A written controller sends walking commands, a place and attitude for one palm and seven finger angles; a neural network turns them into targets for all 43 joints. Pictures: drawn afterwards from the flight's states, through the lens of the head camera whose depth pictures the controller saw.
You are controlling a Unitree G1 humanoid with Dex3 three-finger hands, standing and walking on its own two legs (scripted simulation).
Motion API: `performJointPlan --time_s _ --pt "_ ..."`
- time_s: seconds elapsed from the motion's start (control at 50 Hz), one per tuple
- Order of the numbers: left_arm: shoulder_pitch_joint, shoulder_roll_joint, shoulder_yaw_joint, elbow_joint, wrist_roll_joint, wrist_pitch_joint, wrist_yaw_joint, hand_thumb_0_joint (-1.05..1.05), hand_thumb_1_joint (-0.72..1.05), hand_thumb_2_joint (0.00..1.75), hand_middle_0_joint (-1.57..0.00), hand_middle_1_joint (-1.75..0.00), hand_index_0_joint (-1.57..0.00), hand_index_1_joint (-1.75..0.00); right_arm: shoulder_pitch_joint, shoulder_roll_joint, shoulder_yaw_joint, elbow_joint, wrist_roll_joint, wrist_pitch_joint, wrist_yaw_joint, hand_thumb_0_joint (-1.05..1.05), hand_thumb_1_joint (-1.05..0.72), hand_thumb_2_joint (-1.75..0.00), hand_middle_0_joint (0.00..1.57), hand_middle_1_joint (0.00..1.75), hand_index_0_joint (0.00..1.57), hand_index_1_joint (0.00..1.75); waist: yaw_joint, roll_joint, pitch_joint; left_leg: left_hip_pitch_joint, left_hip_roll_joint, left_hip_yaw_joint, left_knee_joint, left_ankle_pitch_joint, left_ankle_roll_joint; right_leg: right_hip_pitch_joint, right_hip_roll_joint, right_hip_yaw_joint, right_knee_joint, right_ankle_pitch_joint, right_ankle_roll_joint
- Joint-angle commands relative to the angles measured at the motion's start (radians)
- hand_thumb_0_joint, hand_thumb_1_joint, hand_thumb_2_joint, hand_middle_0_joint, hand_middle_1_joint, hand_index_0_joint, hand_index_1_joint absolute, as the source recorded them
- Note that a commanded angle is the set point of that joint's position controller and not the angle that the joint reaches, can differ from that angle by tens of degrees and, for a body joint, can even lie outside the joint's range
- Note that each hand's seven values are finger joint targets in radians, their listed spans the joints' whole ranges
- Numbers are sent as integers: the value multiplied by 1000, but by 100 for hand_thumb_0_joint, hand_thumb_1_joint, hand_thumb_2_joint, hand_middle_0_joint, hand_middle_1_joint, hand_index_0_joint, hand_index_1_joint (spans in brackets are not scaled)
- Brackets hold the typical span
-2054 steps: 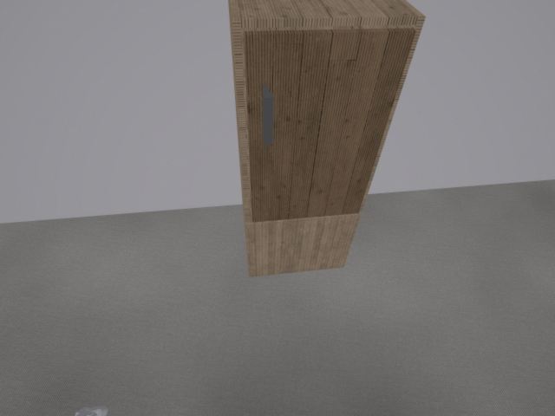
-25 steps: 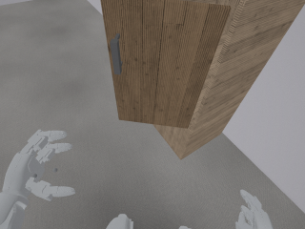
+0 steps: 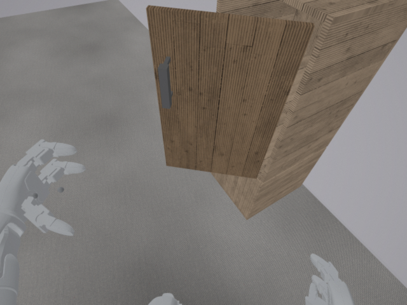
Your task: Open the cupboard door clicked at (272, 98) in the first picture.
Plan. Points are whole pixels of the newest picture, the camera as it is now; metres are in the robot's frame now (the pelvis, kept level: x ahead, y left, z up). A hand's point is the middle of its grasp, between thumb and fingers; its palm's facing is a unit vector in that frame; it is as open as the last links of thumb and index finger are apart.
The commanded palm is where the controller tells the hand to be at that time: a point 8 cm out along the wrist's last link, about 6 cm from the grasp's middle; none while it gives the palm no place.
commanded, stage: raise the hand with hooked fingers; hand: left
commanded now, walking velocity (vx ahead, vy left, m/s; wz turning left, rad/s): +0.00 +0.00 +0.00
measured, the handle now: (167, 82) +0.63 +0.14 +0.08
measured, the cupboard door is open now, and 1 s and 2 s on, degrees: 50 50 50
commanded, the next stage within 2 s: move the hooked fingers beside the handle in 0.46 s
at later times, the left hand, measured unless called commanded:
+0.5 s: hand (72, 190) +0.29 +0.26 +0.09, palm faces -0.05 -1.00 -0.03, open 14.0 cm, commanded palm +0.26 +0.30 +0.09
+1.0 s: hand (101, 156) +0.36 +0.23 +0.09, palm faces -0.08 -1.00 +0.00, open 14.0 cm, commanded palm +0.35 +0.29 +0.09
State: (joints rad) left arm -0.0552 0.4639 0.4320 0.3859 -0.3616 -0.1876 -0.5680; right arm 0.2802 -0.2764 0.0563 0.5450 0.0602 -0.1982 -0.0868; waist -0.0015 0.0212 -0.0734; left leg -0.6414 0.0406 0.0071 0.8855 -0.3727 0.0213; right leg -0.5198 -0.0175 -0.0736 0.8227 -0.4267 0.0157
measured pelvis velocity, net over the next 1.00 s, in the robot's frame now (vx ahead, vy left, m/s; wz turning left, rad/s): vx -0.01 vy -0.02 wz -0.02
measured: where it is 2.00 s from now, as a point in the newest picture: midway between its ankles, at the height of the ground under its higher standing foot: outside the picture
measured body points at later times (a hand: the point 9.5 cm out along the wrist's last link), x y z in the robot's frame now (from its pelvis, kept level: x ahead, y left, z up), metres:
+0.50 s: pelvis +0.00 -0.01 +0.00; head +0.03 -0.01 +0.45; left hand +0.28 +0.31 +0.09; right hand +0.15 -0.27 -0.07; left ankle +0.04 +0.10 -0.70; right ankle -0.01 -0.14 -0.70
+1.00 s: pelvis -0.01 -0.02 +0.00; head +0.04 -0.01 +0.44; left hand +0.36 +0.28 +0.09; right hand +0.11 -0.29 -0.09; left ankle +0.04 +0.10 -0.70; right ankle -0.01 -0.14 -0.70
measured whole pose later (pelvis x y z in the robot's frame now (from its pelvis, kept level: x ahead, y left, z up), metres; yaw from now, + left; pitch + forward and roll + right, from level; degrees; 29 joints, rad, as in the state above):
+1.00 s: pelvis -0.01 -0.02 +0.00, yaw -1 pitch +9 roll -2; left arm -0.39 0.49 0.41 0.74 -0.30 -0.25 -0.54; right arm 0.31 -0.29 0.04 0.57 0.06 -0.12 -0.08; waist -0.05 0.02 -0.07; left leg -0.69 0.06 0.01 0.88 -0.36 0.00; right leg -0.59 0.00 -0.06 0.86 -0.43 -0.01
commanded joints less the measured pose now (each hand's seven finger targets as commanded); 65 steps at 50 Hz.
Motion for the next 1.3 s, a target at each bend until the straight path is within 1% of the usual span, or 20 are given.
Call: performJointPlan --time_s 0.0,0.08,0.1,0.28,0.44,0.5,0.54,0.62,0.72,0.76,0.8,0.86,0.9,0.92,0.96,1.0,1.04,1.12,1.2,1.28 --pt "-187 233 77 -146 -43 -55 -27 0 -50 30 -30 -120 -30 -120 -31 -159 -79 -147 0 -54 -9 0 -90 -90 20 30 20 30 5 65 -202 253 -35 -53 -168 181 1 -20 63 2 -126 176 -50" --pt "-182 252 87 -184 -37 -65 -24 0 -50 30 -30 -120 -30 -120 -28 -159 -86 -153 -1 -49 4 0 -90 -90 20 30 20 30 6 98 -230 266 -36 -43 -163 209 2 -20 58 6 -122 207 -45" --pt "-184 276 116 -185 -44 -69 -19 0 -50 30 -30 -120 -30 -120 -26 -161 -87 -155 -6 -50 4 0 -90 -90 20 30 20 30 12 72 -224 255 -38 -43 -159 223 3 -3 62 8 -120 220 -49" --pt "-203 262 102 -199 -37 -105 -2 0 -50 30 -30 -120 -30 -120 -22 -154 -87 -146 -1 -41 2 0 -90 -90 20 30 20 30 -3 114 -222 261 -36 -32 -163 178 4 -24 57 18 -130 184 -40" --pt "-204 260 103 -160 -48 -102 -17 0 -50 30 -30 -120 -30 -120 -27 -153 -82 -143 0 -38 -4 0 -90 -90 20 30 20 30 -4 69 -225 242 -39 -26 -151 189 9 -1 56 34 -138 212 -36" --pt "-219 251 91 -138 -55 -101 -23 0 -50 30 -30 -120 -30 -120 -31 -155 -81 -141 1 -36 -6 0 -90 -90 20 30 20 30 -8 32 -188 213 -40 -25 -146 166 10 -5 55 44 -147 184 -37" --pt "-227 257 94 -151 -50 -108 -24 0 -50 30 -30 -120 -30 -120 -34 -152 -81 -143 2 -37 -6 0 -90 -90 20 30 20 30 -6 68 -216 230 -42 -22 -145 166 10 -6 51 47 -145 186 -34" --pt "-442 246 41 -82 -31 -113 -12 0 -50 30 -30 -120 -30 -120 -26 -157 -74 -112 3 -30 -23 0 -90 -90 20 30 20 30 -49 56 -162 210 -37 -31 -141 84 9 -76 52 54 -156 95 -30" --pt "-528 299 58 8 4 -126 -4 0 -50 30 -30 -120 -30 -120 -10 -163 -75 -90 0 -17 -28 0 -90 -90 20 30 20 30 -36 63 -249 216 -38 -30 -126 123 11 -40 44 63 -136 134 -35" --pt "-573 271 21 38 16 -127 0 0 -50 30 -30 -120 -30 -120 -12 -157 -73 -86 2 -10 -24 0 -90 -90 20 30 20 30 -39 95 -240 225 -37 -32 -129 116 9 -61 43 56 -132 133 -36" --pt "-571 279 36 62 10 -127 7 0 -50 30 -30 -120 -30 -120 -2 -161 -75 -91 -1 -3 -21 0 -90 -90 20 30 20 30 -25 55 -269 219 -39 -35 -126 142 11 -30 48 53 -122 158 -41" --pt "-593 294 40 115 31 -121 16 0 -50 30 -30 -120 -30 -120 9 -161 -78 -92 0 16 -12 0 -90 -90 20 30 20 30 -27 78 -265 208 -36 -30 -128 148 8 -46 46 47 -113 177 -38" --pt "-602 314 64 154 25 -122 26 0 -50 30 -30 -120 -30 -120 23 -166 -78 -92 -2 27 -10 0 -90 -90 20 30 20 30 -21 30 -259 185 -36 -30 -123 160 11 -27 50 50 -110 188 -40" --pt "-599 308 55 166 33 -122 26 0 -50 30 -30 -120 -30 -120 25 -166 -79 -97 -1 34 -6 0 -90 -90 20 30 20 30 -22 42 -271 183 -36 -23 -121 168 10 -30 50 53 -107 206 -36" --pt "-681 310 41 191 46 -129 32 0 -50 30 -30 -120 -30 -120 41 -169 -82 -86 -1 47 -4 0 -90 -90 20 30 20 30 -45 35 -260 171 -35 -20 -114 157 12 -53 49 54 -105 203 -31" --pt "-712 331 57 210 45 -146 35 0 -50 30 -30 -120 -30 -120 54 -173 -83 -83 -4 56 -3 0 -90 -90 20 30 20 30 -39 32 -278 166 -35 -22 -106 168 12 -40 53 56 -97 207 -37" --pt "-772 337 48 243 57 -160 34 0 -50 30 -30 -120 -30 -120 66 -174 -85 -70 -4 66 -2 0 -90 -90 20 30 20 30 -57 46 -294 172 -32 -20 -98 168 14 -61 54 59 -93 213 -32" --pt "-793 339 49 249 65 -186 29 0 -50 30 -30 -120 -30 -120 90 -173 -93 -60 -7 83 3 0 -90 -90 20 30 20 30 -49 91 -374 220 -30 -24 -81 235 11 -61 59 54 -69 272 -38" --pt "-868 336 32 330 75 -177 36 0 -50 30 -30 -120 -30 -120 111 -179 -93 -41 -8 105 3 0 -90 -90 20 30 20 30 -72 49 -333 191 -27 -30 -76 219 16 -95 63 47 -69 256 -38" --pt "-972 400 54 420 108 -181 46 0 -50 30 -30 -120 -30 -120 133 -185 -92 -24 -11 127 4 0 -90 -90 20 30 20 30 -89 57 -331 149 -24 -25 -62 193 17 -114 59 54 -63 239 -31"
